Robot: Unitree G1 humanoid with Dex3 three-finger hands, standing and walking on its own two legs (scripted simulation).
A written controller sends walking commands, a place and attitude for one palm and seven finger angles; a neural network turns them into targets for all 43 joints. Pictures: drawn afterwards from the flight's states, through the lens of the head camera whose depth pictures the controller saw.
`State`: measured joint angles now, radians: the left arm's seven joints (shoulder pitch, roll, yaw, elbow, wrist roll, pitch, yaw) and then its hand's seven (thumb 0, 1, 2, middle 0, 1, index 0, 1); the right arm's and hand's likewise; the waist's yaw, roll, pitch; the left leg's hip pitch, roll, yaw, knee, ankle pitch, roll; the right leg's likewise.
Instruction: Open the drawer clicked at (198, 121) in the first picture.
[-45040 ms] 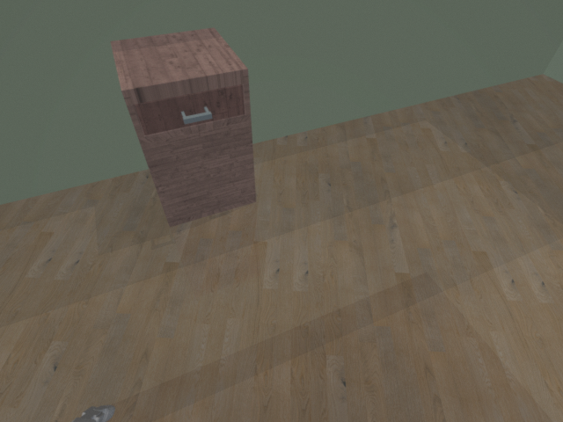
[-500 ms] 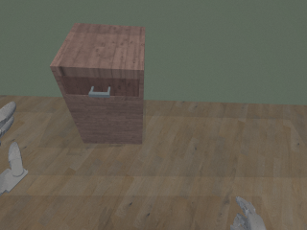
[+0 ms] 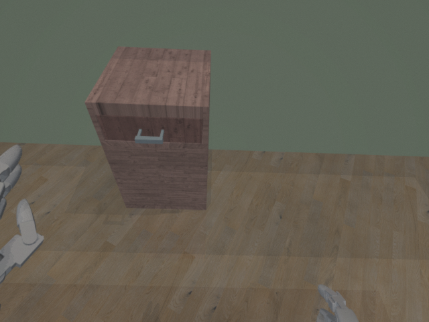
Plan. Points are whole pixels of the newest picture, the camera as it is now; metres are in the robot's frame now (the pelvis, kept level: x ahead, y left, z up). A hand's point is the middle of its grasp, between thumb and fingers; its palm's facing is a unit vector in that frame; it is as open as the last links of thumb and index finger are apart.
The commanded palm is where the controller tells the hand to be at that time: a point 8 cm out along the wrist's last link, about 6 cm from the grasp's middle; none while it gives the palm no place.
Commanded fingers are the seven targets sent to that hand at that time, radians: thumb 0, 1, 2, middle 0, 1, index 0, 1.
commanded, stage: let the arm hang, fingers relaxed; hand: left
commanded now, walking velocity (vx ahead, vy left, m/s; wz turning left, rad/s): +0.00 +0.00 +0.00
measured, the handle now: (150, 136) +0.77 +0.27 -0.20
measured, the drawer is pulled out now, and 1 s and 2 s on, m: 0.00 0.00 0.00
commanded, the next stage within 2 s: look to check the result in 1.10 s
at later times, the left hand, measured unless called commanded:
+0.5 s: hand out of the picture -0.01 +0.20 -0.17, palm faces +0.04 -0.97 -0.22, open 7.1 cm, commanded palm none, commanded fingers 0.00 0.90 0.90 -0.20 -0.30 -0.20 -0.30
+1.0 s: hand out of the picture +0.00 +0.17 -0.17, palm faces +0.02 -0.98 -0.19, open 7.3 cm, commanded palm none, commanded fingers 0.00 0.90 0.90 -0.20 -0.30 -0.20 -0.30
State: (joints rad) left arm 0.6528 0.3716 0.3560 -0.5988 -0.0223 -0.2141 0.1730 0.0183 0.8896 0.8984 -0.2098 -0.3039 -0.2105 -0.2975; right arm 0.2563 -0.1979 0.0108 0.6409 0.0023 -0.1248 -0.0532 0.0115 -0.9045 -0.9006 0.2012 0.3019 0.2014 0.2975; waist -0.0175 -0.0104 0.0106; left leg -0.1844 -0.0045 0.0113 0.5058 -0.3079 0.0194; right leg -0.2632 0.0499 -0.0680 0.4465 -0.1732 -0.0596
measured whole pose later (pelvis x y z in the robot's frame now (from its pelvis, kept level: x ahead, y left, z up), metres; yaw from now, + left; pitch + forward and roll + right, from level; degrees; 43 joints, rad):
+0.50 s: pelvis -0.01 +0.01 +0.00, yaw +1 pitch -2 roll +0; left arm 0.31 0.19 0.02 1.01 0.02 0.03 0.02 -0.01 0.96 0.90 -0.20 -0.30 -0.20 -0.30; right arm 0.33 -0.16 0.01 1.01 -0.02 0.02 -0.02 0.01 -0.91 -0.90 0.20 0.30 0.20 0.30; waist 0.01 -0.01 0.09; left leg -0.15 -0.03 0.01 0.45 -0.27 0.03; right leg -0.24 0.03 -0.07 0.42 -0.15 -0.05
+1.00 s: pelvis +0.01 +0.01 +0.00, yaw -1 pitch -2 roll +0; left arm 0.29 0.12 0.01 1.13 0.01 0.00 0.04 0.02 0.93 0.90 -0.20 -0.30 -0.20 -0.29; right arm 0.38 -0.10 0.01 1.12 -0.01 -0.01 -0.04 0.00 -0.91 -0.90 0.20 0.30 0.20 0.30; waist -0.01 0.01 0.06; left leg -0.10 -0.03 0.03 0.41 -0.28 0.04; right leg -0.21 0.03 -0.04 0.42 -0.18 -0.05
